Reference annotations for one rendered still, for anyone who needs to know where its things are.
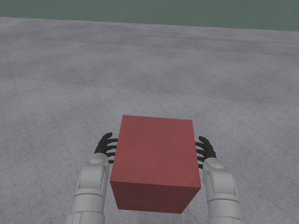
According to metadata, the robot left forearm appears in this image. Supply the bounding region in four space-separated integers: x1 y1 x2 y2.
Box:
64 152 109 224

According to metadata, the carton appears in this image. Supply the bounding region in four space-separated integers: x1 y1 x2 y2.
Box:
109 115 201 214

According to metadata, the robot right forearm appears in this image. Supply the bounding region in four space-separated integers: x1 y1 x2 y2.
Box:
202 157 248 224

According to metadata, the left robot hand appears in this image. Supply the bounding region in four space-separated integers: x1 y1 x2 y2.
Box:
94 133 118 164

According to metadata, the right robot hand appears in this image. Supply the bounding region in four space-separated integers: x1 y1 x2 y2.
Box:
195 136 217 169

